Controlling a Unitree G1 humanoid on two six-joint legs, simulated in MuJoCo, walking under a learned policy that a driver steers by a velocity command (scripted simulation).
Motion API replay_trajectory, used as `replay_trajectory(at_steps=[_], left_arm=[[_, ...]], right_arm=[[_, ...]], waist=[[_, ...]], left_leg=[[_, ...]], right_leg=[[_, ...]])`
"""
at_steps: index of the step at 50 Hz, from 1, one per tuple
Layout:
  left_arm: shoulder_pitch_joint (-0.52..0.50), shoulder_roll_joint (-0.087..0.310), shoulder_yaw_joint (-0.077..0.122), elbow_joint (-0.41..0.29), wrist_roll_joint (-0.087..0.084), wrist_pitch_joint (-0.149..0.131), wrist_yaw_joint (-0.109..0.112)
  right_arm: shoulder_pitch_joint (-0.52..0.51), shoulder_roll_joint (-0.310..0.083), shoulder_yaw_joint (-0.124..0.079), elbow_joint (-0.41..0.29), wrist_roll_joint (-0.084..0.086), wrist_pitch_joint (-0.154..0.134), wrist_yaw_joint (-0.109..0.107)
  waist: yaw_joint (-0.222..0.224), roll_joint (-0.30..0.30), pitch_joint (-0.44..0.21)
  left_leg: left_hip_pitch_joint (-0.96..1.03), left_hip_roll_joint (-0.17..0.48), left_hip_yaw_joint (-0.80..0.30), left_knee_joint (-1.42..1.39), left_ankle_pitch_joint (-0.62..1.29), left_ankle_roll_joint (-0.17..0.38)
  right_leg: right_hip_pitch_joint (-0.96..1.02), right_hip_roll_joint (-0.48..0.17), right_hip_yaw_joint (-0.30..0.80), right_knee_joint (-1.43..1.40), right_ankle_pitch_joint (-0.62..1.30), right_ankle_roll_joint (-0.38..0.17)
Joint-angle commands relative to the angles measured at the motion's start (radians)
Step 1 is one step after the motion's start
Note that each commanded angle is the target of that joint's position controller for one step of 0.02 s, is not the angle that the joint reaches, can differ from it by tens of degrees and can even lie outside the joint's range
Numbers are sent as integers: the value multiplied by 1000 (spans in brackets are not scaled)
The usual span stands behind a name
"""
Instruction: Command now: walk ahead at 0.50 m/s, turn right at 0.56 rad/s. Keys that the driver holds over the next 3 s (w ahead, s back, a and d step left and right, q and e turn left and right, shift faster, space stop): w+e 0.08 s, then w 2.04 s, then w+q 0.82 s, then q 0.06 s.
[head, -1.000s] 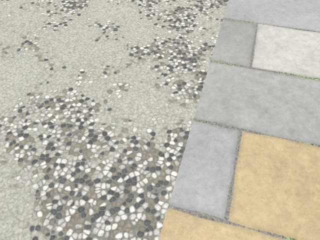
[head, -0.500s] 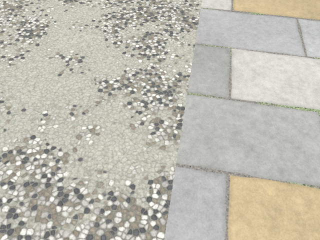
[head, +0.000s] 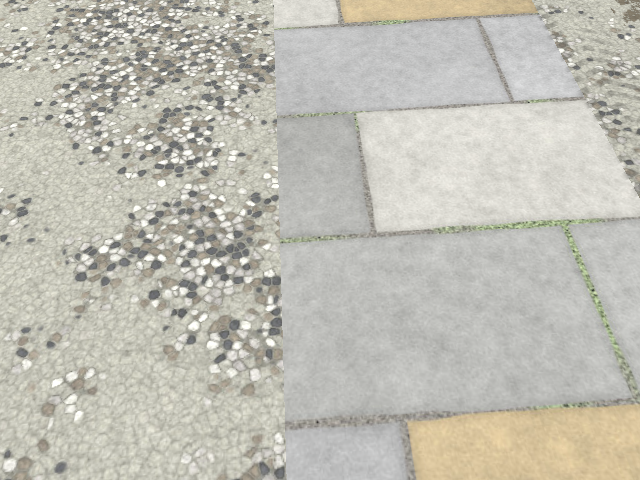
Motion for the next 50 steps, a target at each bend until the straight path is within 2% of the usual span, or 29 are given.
replay_trajectory(at_steps=[1,4,8,10,11,12,13,14,15,16,17,18,19,21,23,27,31,34,37,38,39,40,41,42,43,44,45,47,50], left_arm=[[56,140,27,-55,0,-12,1],[109,147,27,-58,4,-7,6],[147,143,21,-53,16,-10,19],[116,156,20,-58,18,-16,26],[93,171,23,-62,19,-20,26],[78,181,24,-62,20,-24,21],[73,171,20,-66,17,-30,14],[113,98,1,-98,2,-35,9],[253,67,-1,-82,-19,-29,7],[184,131,5,-67,18,-18,13],[84,125,4,-85,24,-18,4],[37,107,-1,-101,24,-18,-2],[18,102,-2,-108,33,-11,-9],[33,83,-8,-104,42,6,-19],[1,72,-13,-113,44,13,-26],[-183,57,-28,-172,41,15,-35],[-324,29,-49,-214,32,9,-39],[-385,42,-51,-234,27,5,-35],[-373,62,-43,-238,29,-3,-26],[-316,72,-36,-220,32,-7,-21],[-194,83,-26,-177,37,-16,-14],[-30,127,-9,-125,53,-27,-2],[119,224,14,-111,76,-33,10],[116,256,29,-96,40,-14,4],[15,190,16,-112,15,-6,-1],[-64,128,-1,-124,13,-11,-6],[-103,90,-12,-121,17,-18,-8],[-104,67,-19,-99,15,-32,-2],[-40,93,-13,-62,5,-51,-2]], right_arm=[[-59,-66,-10,-78,3,6,4],[-152,-71,-2,-118,8,2,10],[-223,-72,9,-158,14,-13,18],[-159,-90,5,-149,15,-23,17],[-87,-110,-4,-128,16,-28,11],[36,-132,-15,-88,17,-35,1],[178,-164,-28,-53,9,-47,-11],[323,-245,-44,-46,-13,-51,-26],[319,-304,-64,-18,-12,-36,-15],[229,-200,-46,-37,15,-26,-5],[148,-133,-29,-50,24,-27,-1],[117,-104,-20,-47,18,-31,1],[127,-94,-15,-31,19,-36,-2],[169,-90,-11,3,27,-52,0],[211,-101,-14,28,35,-64,3],[280,-103,-13,63,37,-59,2],[338,-116,-14,92,38,-58,1],[374,-126,-15,112,33,-53,-3],[366,-140,-18,126,27,-45,-12],[355,-147,-20,128,27,-42,-14],[344,-147,-19,131,30,-37,-14],[343,-129,-12,121,34,-36,-14],[366,-55,9,72,52,-38,-10],[429,-63,-1,80,57,-35,-10],[351,-133,-19,79,31,-27,-14],[286,-109,-15,65,30,-33,-5],[270,-86,-11,66,32,-31,0],[289,-63,-8,80,8,-7,11],[242,-58,-11,67,5,11,24]], waist=[[11,-75,2],[48,-85,-3],[70,-100,6],[28,-111,1],[-7,-115,-22],[-63,-94,-79],[-128,-55,-166],[-155,75,-313],[-78,297,-357],[-55,96,-206],[-51,6,-86],[-38,-12,-47],[-28,20,-28],[-10,65,-44],[-6,61,-40],[-38,49,12],[-72,53,23],[-87,56,30],[-63,58,27],[-34,58,-1],[22,34,-62],[79,-3,-164],[107,-160,-306],[70,-292,-362],[38,-134,-200],[18,-92,-95],[-16,-77,-42],[-57,-98,-20],[-66,-81,-15]], left_leg=[[-35,-35,45,-112,121,-17],[-61,-59,38,-209,169,-11],[-16,-88,53,-344,174,26],[116,-105,51,-418,136,63],[227,-132,61,-440,91,83],[372,-162,78,-486,76,104],[577,-107,32,-509,84,135],[817,138,-271,-521,-53,197],[925,304,-693,-660,-51,316],[794,258,-660,-691,-200,294],[653,211,-492,-709,-174,274],[581,161,-384,-734,-77,249],[541,124,-303,-749,25,235],[513,89,-219,-766,168,228],[524,83,-172,-789,228,242],[547,57,-99,-845,252,246],[562,36,-34,-834,339,224],[620,64,-33,-802,392,220],[683,99,-36,-728,521,207],[692,95,-24,-653,638,196],[677,65,8,-505,717,179],[557,22,42,-304,606,159],[295,-67,104,34,189,123],[69,-201,68,267,-337,113],[-11,-124,-4,309,-273,125],[-7,-90,-8,273,-191,126],[38,-57,-3,208,-140,122],[120,-34,7,144,-101,100],[80,-25,33,103,-36,76]], right_leg=[[2,-248,235,-107,327,-105],[86,-253,262,-75,360,-95],[172,-283,270,-34,450,-79],[161,-302,268,-2,522,-47],[148,-297,256,55,642,-29],[143,-266,227,190,739,-12],[58,-216,185,383,652,6],[-127,-137,119,683,305,30],[-376,4,57,916,-350,57],[-459,-77,101,975,-276,43],[-459,-111,93,942,-187,47],[-443,-141,82,894,-141,50],[-428,-161,69,857,-129,57],[-387,-172,45,818,-115,74],[-429,-188,17,787,-90,88],[-542,-236,-40,626,40,121],[-480,-220,-88,403,148,128],[-443,-201,-101,313,143,111],[-375,-177,-104,248,56,72],[-293,-152,-112,216,24,55],[-139,-122,-128,147,42,32],[99,-178,-64,139,39,-4],[370,-464,287,106,-70,-80],[439,-591,646,-29,-95,-177],[315,-535,517,-38,-141,-147],[177,-488,390,-70,-97,-127],[75,-434,295,-111,-33,-89],[-22,-371,181,-151,70,-53],[-15,-355,119,-186,177,-70]])
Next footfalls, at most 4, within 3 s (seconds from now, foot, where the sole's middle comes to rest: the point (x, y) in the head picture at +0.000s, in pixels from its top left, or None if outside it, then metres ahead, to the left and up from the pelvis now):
0.26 left None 0.33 0.13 -0.78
0.80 right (406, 433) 0.57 -0.11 -0.78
1.36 left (344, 303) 0.90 0.02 -0.78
1.92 right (426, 220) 1.17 -0.20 -0.78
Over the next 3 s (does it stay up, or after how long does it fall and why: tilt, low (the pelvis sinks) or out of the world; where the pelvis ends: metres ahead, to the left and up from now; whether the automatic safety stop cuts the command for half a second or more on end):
stays up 1.60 -0.11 -0.01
